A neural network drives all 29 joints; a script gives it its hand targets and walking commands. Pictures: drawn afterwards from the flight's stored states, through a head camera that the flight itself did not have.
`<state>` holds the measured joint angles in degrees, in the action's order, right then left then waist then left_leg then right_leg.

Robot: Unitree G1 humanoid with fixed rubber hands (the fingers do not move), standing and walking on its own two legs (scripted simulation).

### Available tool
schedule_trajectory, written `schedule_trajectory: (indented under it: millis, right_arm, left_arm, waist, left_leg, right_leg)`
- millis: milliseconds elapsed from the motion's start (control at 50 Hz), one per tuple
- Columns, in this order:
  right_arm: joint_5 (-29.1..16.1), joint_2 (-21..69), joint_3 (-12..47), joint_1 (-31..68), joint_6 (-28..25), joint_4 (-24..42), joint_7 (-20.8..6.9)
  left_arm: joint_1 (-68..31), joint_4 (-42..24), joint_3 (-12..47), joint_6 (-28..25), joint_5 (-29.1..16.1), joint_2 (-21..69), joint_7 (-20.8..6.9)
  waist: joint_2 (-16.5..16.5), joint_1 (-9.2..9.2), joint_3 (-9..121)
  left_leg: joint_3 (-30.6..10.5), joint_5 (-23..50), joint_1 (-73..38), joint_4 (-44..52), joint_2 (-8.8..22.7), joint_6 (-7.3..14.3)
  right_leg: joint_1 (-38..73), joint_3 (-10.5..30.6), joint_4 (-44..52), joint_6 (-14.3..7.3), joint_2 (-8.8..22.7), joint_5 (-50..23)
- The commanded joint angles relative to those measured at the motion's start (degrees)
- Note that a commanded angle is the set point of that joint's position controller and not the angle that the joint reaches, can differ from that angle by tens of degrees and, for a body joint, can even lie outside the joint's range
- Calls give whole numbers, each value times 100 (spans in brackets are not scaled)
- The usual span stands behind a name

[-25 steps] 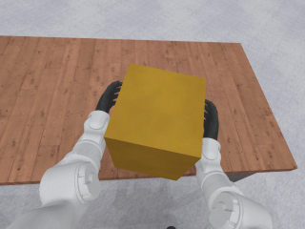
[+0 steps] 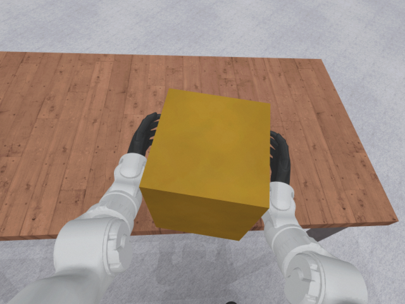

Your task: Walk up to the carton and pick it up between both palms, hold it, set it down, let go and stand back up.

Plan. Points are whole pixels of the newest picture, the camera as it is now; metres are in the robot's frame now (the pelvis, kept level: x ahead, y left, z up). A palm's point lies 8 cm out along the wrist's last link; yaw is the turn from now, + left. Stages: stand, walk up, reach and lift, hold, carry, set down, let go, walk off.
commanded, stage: reach and lift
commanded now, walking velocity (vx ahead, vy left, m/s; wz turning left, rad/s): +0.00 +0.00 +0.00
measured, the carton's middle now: (207, 171) +0.39 +0.00 -0.02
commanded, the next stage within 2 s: none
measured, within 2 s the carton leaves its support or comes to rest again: leaves its support in 0.02 s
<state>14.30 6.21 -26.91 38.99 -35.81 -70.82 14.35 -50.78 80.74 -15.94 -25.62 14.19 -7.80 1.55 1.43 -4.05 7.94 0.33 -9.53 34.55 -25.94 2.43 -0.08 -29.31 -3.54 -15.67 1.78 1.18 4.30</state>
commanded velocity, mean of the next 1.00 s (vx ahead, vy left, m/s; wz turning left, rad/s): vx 0.00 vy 0.00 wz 0.00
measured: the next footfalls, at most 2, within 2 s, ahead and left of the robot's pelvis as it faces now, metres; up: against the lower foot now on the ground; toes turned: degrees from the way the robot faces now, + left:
none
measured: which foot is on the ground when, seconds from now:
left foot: down 0.00-1.00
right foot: down 0.00-1.00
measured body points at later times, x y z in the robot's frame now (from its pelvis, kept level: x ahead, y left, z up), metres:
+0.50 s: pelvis +0.01 +0.00 +0.01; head +0.01 +0.02 +0.46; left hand +0.44 +0.14 +0.09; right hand +0.39 -0.15 +0.10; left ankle +0.01 +0.11 -0.74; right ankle +0.01 -0.15 -0.74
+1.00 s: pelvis +0.01 -0.01 +0.01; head +0.00 +0.01 +0.46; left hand +0.42 +0.13 +0.13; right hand +0.40 -0.16 +0.14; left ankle +0.01 +0.11 -0.74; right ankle +0.01 -0.15 -0.74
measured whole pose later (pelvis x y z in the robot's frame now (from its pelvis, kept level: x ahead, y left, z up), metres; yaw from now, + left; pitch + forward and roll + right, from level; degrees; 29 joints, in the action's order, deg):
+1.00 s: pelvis +0.01 -0.01 +0.01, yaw +1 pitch -3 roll -1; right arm -7.0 -0.5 -3.3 39.8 2.8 -45.8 11.7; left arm -36.4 33.8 -16.9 16.2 12.8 -0.4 2.8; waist 2.4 -5.0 -0.6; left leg 0.9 -9.7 5.4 -18.1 1.7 -0.7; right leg -2.8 -3.2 -13.0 1.7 1.8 7.2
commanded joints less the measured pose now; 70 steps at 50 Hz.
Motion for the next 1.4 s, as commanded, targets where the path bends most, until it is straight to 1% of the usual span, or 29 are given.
schedule_trajectory:
  millis: [0, 20, 100, 120, 140, 160, 220, 260, 300, 320, 420, 460, 520, 620, 640, 680, 740, 780, 800, 820, 860, 960, 1100, 1120, 1140, 1180, 1220, 1320, 1380]
  right_arm:
    - [414, 3685, 2498, 3604, -108, 650, -826]
    - [346, 3674, 2590, 3533, -58, 680, -813]
    - [-66, 3873, 3294, 3557, 231, 1055, -801]
    - [-73, 3907, 3344, 3515, 358, 1132, -749]
    - [-160, 4122, 3496, 3587, 508, 1164, -730]
    - [-374, 4136, 3710, 3601, 609, 1211, -746]
    - [-701, 4137, 4029, 3485, 969, 1658, -737]
    - [-965, 4059, 4175, 3598, 1269, 2048, -616]
    - [-1035, 4070, 4240, 3521, 1606, 1976, -579]
    - [-1115, 4151, 4181, 3486, 1746, 2099, -564]
    - [-1566, 4235, 4710, 3564, 2307, 3080, -522]
    - [-1642, 4027, 4542, 3258, 2549, 2893, -498]
    - [-1783, 3885, 4480, 3423, 2835, 3015, -537]
    - [-1785, 3835, 4161, 3872, 3133, 3412, -588]
    - [-1894, 3893, 4322, 4046, 3120, 3799, -645]
    - [-1891, 3705, 4085, 3975, 3187, 3570, -708]
    - [-1745, 3513, 3828, 3906, 3404, 3242, -780]
    - [-1663, 3390, 3676, 3528, 3525, 2986, -807]
    - [-1719, 3306, 3738, 3494, 3556, 2990, -855]
    - [-1762, 3183, 3691, 3494, 3630, 2940, -855]
    - [-1940, 3125, 3954, 3605, 3652, 3263, -826]
    - [-2646, 3217, 4881, 3633, 3688, 4611, -692]
    - [-2909, 2844, 5444, 2811, 3864, 5760, -430]
    - [-2841, 2783, 5425, 2528, 3910, 5785, -428]
    - [-2895, 2793, 5474, 2554, 3929, 5905, -435]
    - [-2690, 2695, 5269, 2432, 4009, 5992, -439]
    - [-2641, 2615, 5255, 2181, 4052, 5810, -488]
    - [-2596, 2676, 5439, 2570, 3960, 6639, -590]
    - [-2459, 2579, 5202, 2988, 3935, 6651, -706]
  left_arm:
    - [-3134, -610, 1648, -407, 99, 4456, -749]
    - [-3156, -574, 1726, -383, 32, 4463, -742]
    - [-3286, -967, 2126, -295, -277, 4608, -720]
    - [-3370, -949, 2176, -233, -341, 4523, -745]
    - [-3623, -1211, 2336, -243, -420, 4623, -789]
    - [-3659, -1504, 2455, -194, -515, 4665, -761]
    - [-3400, -1861, 2672, 102, -605, 4953, -727]
    - [-3080, -1844, 2730, 413, -714, 4991, -787]
    - [-3289, -2207, 2708, 677, -723, 5078, -849]
    - [-3377, -2352, 2809, 777, -813, 5083, -861]
    - [-2845, -3115, 2708, 1309, -743, 5196, -837]
    - [-2901, -3399, 2746, 1565, -760, 5107, -843]
    - [-2668, -3601, 2479, 1984, -641, 5154, -805]
    - [-3178, -4254, 2463, 2492, -690, 5190, -812]
    - [-3214, -4743, 2657, 2536, -828, 5318, -759]
    - [-3269, -4823, 2718, 2696, -815, 5298, -716]
    - [-3264, -4738, 2614, 3000, -743, 5165, -681]
    - [-3295, -5014, 2597, 3209, -631, 5042, -737]
    - [-3087, -5023, 2513, 3350, -536, 5032, -714]
    - [-2993, -4869, 2447, 3507, -483, 4905, -735]
    - [-2594, -5083, 2261, 3725, -340, 4772, -757]
    - [-1967, -6416, 2679, 4110, -442, 4829, -856]
    - [-987, -7681, 3009, 4657, -281, 4468, -999]
    - [-881, -7902, 3112, 4719, -312, 4367, -1008]
    - [-940, -8029, 3102, 4782, -348, 4260, -1019]
    - [-608, -7736, 2944, 4938, -187, 4161, -1098]
    - [-756, -8165, 2916, 5049, -96, 4109, -1091]
    - [-497, -8356, 3066, 5217, -239, 4242, -1128]
    - [-670, -8054, 3071, 5366, -195, 4384, -1061]
  waist:
    - [-833, -30, 4131]
    - [-795, -147, 4048]
    - [-798, 8, 3981]
    - [-684, -220, 3746]
    - [-783, -251, 3752]
    - [-829, -70, 3827]
    - [-921, -45, 3713]
    - [-792, -259, 3293]
    - [-839, -219, 3076]
    - [-787, -374, 2882]
    - [-490, -107, 2915]
    - [-607, -256, 2362]
    - [-402, 51, 1787]
    - [-405, -166, 1545]
    - [-477, 63, 2005]
    - [-724, -166, 1970]
    - [-515, -243, 1377]
    - [-634, -390, 1245]
    - [-628, -290, 1252]
    - [-425, -378, 1009]
    - [-276, -120, 1203]
    - [-253, -37, 2092]
    - [-242, -217, 1525]
    - [-377, -322, 1419]
    - [-234, -235, 1429]
    - [-186, -378, 831]
    - [-293, -313, 586]
    - [-67, -168, 1083]
    - [-127, -123, 1018]
  left_leg:
    - [220, 2398, -2642, -337, -296, -556]
    - [181, 2356, -2622, -346, -306, -523]
    - [122, 2428, -2716, -369, -320, -538]
    - [102, 2155, -2636, -270, -358, -485]
    - [96, 2144, -2641, -274, -360, -459]
    - [93, 2275, -2683, -294, -384, -488]
    - [40, 2733, -2964, -271, -380, -588]
    - [-68, 2696, -3000, -262, -399, -546]
    - [-64, 2520, -3120, -146, -428, -548]
    - [-110, 2284, -3084, -100, -435, -530]
    - [-126, 2550, -3172, 91, -435, -465]
    - [-170, 2283, -3304, 244, -419, -496]
    - [-106, 1632, -3506, 526, -407, -472]
    - [-61, 843, -3513, 842, -402, -380]
    - [-45, 1232, -3744, 727, -371, -401]
    - [-10, 1017, -3780, 723, -382, -519]
    - [13, 291, -3575, 903, -383, -404]
    - [64, 236, -3710, 972, -410, -375]
    - [12, 378, -3781, 986, -344, -395]
    - [28, 260, -3595, 1040, -405, -357]
    - [165, 755, -3747, 933, -466, -299]
    - [112, 2429, -4169, 440, -515, -379]
    - [142, 2782, -4362, 386, -617, -458]
    - [128, 2879, -4414, 396, -611, -490]
    - [99, 2932, -4428, 409, -592, -515]
    - [143, 2481, -4358, 490, -589, -452]
    - [122, 2391, -4341, 606, -542, -447]
    - [152, 2234, -4353, 638, -471, -307]
    - [155, 1700, -4311, 760, -404, -271]
  right_leg:
    - [1203, -282, -315, -332, -359, -1524]
    - [1210, -255, -294, -305, -378, -1561]
    - [1225, -229, -333, -275, -375, -1537]
    - [1308, -208, -237, -235, -377, -1517]
    - [1318, -120, -288, -222, -380, -1556]
    - [1544, -57, -356, -216, -354, -1747]
    - [1674, -52, -235, -155, -367, -1850]
    - [1610, 26, -175, -123, -409, -1907]
    - [1780, 33, -104, -135, -427, -1709]
    - [1787, 62, -1, -153, -388, -1555]
    - [2610, 159, 87, -60, -456, -1973]
    - [2413, 157, 298, -119, -463, -1446]
    - [2446, 133, 484, -133, -463, -519]
    - [2376, 71, 609, -161, -391, 269]
    - [2447, 19, 492, -208, -456, 43]
    - [2357, -11, 549, -242, -458, 238]
    - [2207, -50, 550, -220, -399, 855]
    - [2248, -15, 535, -214, -351, 727]
    - [2350, -83, 443, -188, -358, 645]
    - [2471, -38, 497, -153, -339, 587]
    - [2813, -18, 358, -55, -372, 17]
    - [3760, 49, 33, 59, -465, -2064]
    - [4115, 31, -29, 166, -457, -3039]
    - [4071, 5, -61, 203, -446, -3046]
    - [4011, 13, -34, 187, -464, -3018]
    - [3939, -9, 92, 191, -409, -2662]
    - [3853, -67, 94, 151, -440, -2290]
    - [3843, -152, 53, 109, -433, -2058]
    - [3595, -256, 133, -4, -471, -1076]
